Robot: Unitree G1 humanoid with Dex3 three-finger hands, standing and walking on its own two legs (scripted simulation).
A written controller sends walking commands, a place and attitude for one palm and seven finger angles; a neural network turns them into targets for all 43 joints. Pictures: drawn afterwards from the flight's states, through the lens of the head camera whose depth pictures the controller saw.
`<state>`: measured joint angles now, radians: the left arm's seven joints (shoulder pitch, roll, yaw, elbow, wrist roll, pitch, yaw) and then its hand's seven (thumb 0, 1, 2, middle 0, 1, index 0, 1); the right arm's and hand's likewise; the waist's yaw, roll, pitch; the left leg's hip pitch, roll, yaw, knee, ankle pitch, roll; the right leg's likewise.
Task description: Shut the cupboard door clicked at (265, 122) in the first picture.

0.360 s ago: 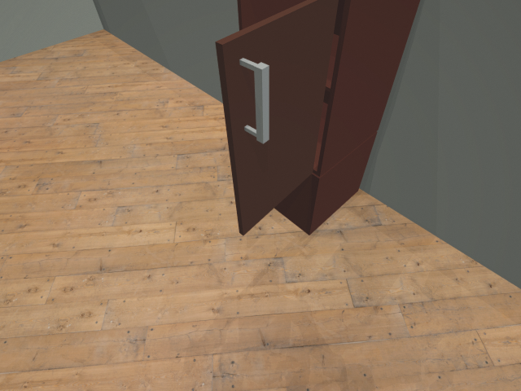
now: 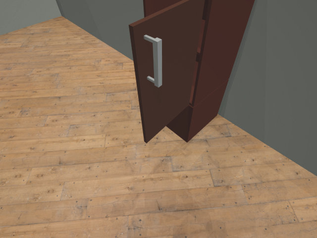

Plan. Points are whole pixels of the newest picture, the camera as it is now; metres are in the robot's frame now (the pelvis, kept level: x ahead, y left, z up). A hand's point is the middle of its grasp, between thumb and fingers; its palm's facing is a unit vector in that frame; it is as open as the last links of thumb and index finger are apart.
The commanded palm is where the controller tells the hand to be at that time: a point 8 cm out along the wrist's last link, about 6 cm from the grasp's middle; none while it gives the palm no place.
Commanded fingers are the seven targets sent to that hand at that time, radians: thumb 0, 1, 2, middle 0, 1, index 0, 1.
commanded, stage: look at it before walking up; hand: left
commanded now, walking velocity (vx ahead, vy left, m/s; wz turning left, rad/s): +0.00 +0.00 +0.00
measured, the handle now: (153, 62) +0.62 +0.05 +0.11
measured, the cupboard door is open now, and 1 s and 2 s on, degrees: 94 94 94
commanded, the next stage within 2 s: walk around to get in front in 0.48 s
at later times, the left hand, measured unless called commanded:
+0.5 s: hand out of the picture +0.08 +0.24 -0.16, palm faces -0.03 -0.95 -0.32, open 7.4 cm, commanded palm none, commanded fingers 0.00 0.90 0.90 -0.20 -0.30 -0.20 -0.30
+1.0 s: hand out of the picture +0.07 +0.20 -0.19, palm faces -0.16 -0.96 -0.23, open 7.4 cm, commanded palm none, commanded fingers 0.00 0.90 0.90 -0.20 -0.30 -0.20 -0.30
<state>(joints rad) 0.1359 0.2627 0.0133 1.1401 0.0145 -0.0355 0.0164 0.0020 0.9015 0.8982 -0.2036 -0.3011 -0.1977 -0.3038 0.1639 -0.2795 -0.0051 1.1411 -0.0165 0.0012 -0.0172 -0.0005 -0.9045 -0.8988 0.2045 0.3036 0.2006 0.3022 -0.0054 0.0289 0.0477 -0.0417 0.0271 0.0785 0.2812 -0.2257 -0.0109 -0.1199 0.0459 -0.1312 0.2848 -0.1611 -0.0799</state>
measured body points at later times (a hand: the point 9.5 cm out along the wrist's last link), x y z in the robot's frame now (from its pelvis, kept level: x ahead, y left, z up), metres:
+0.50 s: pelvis +0.01 +0.01 +0.00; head +0.03 +0.00 +0.45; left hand +0.08 +0.29 -0.14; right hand +0.05 -0.27 -0.15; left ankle -0.05 +0.12 -0.75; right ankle +0.00 -0.06 -0.75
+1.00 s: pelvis -0.01 +0.01 -0.02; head +0.04 +0.00 +0.43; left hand +0.08 +0.25 -0.17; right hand -0.01 -0.24 -0.18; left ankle -0.05 +0.12 -0.75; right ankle -0.02 -0.07 -0.73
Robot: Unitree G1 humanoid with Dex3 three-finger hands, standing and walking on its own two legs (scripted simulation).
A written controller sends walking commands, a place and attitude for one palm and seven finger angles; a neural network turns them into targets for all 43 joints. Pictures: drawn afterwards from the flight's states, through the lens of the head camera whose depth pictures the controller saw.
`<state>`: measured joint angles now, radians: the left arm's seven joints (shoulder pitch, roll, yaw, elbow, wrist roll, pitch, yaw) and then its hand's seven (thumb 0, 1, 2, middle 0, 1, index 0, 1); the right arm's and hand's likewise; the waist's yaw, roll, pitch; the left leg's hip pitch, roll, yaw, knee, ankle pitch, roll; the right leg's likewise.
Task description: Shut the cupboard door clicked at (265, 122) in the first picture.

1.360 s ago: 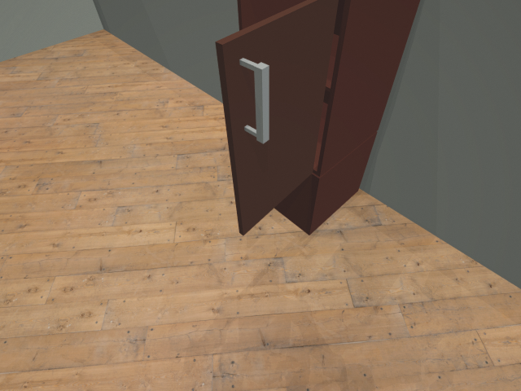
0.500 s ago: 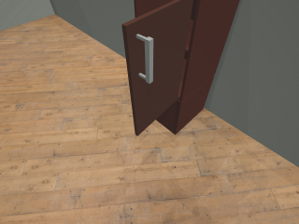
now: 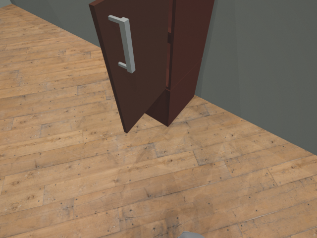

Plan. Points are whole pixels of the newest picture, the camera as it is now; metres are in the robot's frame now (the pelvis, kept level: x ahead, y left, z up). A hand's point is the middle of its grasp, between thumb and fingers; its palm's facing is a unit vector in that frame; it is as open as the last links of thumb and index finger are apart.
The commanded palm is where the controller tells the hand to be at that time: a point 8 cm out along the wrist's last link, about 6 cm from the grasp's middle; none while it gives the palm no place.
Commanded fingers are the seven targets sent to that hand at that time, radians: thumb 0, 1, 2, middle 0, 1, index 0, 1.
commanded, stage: walk around to get in front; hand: left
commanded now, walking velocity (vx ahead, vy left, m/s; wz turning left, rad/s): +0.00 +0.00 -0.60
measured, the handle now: (122, 46) +0.61 +0.15 +0.13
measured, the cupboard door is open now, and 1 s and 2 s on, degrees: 94 94 94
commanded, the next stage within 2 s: none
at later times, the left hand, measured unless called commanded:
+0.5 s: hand out of the picture +0.10 +0.18 -0.16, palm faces -0.22 -0.95 -0.24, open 7.4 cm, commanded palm none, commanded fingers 0.00 0.90 0.90 -0.20 -0.30 -0.20 -0.30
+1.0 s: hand (136, 197) +0.24 +0.09 -0.15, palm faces -0.58 -0.76 -0.29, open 7.4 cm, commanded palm none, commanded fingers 0.00 0.90 0.90 -0.20 -0.30 -0.20 -0.30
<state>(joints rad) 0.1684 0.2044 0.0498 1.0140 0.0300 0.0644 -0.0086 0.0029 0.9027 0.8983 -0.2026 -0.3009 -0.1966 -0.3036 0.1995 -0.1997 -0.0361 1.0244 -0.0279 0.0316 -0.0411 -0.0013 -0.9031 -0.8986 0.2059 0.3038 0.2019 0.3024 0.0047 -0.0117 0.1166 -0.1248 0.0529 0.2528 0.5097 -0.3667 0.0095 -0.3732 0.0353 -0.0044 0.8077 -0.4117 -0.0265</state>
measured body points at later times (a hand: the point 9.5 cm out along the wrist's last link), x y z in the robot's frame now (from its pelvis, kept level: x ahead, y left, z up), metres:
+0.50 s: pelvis +0.01 -0.01 +0.01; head +0.08 -0.02 +0.45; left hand +0.11 +0.23 -0.14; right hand +0.10 -0.29 -0.12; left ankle +0.03 +0.14 -0.70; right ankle +0.00 -0.12 -0.73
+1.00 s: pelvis +0.02 -0.01 +0.00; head +0.07 -0.06 +0.44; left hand +0.27 +0.13 -0.13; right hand -0.12 -0.25 -0.15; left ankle +0.05 +0.13 -0.68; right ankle -0.05 -0.11 -0.73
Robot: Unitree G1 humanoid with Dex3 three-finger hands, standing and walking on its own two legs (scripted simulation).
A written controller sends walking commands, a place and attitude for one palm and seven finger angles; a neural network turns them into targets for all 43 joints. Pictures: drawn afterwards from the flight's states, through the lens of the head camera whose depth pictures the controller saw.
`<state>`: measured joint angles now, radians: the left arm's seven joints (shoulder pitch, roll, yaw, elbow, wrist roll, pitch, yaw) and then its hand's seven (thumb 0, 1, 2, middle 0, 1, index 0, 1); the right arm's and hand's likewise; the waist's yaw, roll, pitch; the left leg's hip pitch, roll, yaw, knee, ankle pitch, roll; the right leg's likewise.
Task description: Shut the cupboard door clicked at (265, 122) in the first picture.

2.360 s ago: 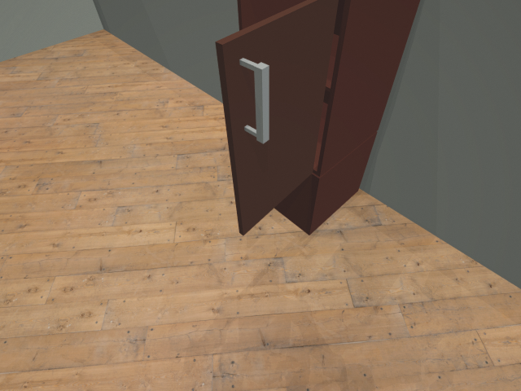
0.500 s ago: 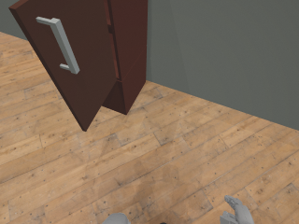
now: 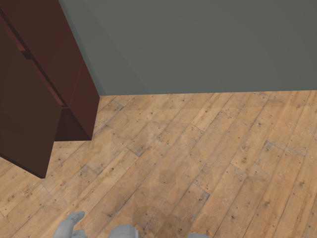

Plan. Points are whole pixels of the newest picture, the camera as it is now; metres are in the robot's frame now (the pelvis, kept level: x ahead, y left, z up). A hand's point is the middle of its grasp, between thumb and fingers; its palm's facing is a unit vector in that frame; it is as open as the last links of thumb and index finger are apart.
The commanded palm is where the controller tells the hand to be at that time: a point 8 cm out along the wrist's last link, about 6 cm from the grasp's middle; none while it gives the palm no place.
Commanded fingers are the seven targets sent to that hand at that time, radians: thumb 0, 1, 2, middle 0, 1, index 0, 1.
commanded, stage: walk around to get in front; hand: left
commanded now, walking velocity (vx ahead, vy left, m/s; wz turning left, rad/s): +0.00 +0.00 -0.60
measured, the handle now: out of the picture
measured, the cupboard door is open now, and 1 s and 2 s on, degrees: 94 94 94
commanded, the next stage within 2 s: none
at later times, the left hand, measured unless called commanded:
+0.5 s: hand (96, 219) +0.17 +0.20 -0.15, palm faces -0.28 -0.94 -0.20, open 7.4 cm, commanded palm none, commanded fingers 0.00 0.90 0.90 -0.20 -0.30 -0.20 -0.30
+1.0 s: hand (122, 202) +0.22 +0.13 -0.17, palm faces -0.53 -0.82 -0.21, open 7.4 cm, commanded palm none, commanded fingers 0.00 0.90 0.90 -0.20 -0.30 -0.20 -0.30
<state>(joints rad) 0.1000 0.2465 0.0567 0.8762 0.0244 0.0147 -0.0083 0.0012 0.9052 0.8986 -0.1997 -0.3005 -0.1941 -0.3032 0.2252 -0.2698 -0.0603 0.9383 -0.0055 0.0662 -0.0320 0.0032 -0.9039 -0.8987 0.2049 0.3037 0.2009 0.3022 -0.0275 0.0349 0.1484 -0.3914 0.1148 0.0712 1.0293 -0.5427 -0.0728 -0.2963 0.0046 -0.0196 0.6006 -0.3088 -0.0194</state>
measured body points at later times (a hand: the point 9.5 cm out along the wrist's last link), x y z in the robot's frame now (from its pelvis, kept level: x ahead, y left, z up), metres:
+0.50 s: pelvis +0.03 +0.02 +0.01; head +0.09 +0.02 +0.46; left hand +0.19 +0.25 -0.14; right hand +0.01 -0.23 -0.12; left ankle +0.04 +0.15 -0.73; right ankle -0.04 -0.10 -0.67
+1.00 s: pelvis +0.06 +0.00 +0.00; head +0.12 -0.02 +0.45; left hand +0.25 +0.17 -0.15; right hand +0.01 -0.28 -0.12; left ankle +0.13 +0.10 -0.73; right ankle -0.02 -0.10 -0.73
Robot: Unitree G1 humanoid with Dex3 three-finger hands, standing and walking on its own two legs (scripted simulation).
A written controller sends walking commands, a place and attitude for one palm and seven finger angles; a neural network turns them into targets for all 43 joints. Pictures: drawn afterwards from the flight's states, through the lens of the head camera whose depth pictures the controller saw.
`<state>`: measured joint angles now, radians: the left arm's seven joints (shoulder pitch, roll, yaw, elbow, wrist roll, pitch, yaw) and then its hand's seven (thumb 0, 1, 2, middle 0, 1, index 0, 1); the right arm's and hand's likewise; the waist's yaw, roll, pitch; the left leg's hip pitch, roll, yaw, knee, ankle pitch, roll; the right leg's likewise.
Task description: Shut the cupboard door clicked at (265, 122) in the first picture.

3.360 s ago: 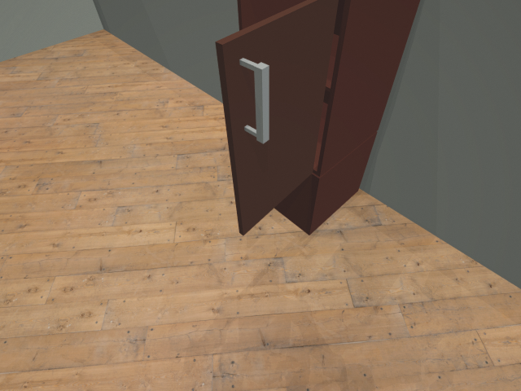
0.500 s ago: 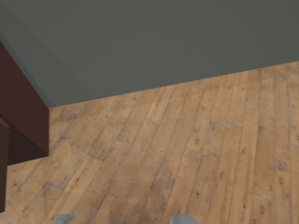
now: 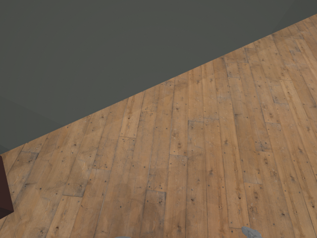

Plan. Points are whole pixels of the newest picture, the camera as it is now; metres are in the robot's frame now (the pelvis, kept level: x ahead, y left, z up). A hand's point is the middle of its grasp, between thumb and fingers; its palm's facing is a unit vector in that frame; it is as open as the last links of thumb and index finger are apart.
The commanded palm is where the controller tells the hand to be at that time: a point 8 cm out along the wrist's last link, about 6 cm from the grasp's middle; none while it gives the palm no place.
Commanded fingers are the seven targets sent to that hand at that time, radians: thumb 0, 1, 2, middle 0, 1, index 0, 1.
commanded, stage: walk around to get in front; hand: left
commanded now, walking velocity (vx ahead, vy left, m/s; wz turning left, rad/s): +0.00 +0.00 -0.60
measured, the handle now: out of the picture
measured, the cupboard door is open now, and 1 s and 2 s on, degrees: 94 94 94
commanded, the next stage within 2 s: walk to a spot facing it in 1.94 s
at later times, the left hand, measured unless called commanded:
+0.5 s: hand (119, 215) +0.19 +0.13 -0.15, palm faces -0.30 -0.91 -0.28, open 7.4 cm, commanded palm none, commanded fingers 0.00 0.90 0.90 -0.20 -0.30 -0.20 -0.30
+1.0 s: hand (141, 177) +0.30 +0.08 -0.16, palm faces -0.56 -0.81 -0.16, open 7.4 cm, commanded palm none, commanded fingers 0.00 0.90 0.90 -0.20 -0.30 -0.20 -0.30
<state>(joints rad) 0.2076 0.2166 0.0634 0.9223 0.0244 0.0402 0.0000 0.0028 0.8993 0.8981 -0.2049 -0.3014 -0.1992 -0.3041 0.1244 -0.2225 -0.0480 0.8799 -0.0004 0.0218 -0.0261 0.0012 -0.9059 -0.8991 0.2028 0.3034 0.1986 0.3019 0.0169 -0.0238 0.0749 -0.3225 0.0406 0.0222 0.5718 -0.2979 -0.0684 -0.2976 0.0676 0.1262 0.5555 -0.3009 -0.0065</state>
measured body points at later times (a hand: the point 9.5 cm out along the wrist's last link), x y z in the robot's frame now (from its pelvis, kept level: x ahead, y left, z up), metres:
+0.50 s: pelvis +0.02 -0.04 +0.00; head +0.07 -0.08 +0.45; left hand +0.20 +0.17 -0.13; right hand -0.02 -0.31 -0.16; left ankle +0.02 +0.12 -0.66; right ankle +0.00 -0.14 -0.73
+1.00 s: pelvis +0.13 -0.05 +0.01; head +0.18 -0.05 +0.46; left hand +0.33 +0.12 -0.15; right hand +0.00 -0.26 -0.12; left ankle +0.14 +0.07 -0.73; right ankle +0.05 -0.18 -0.62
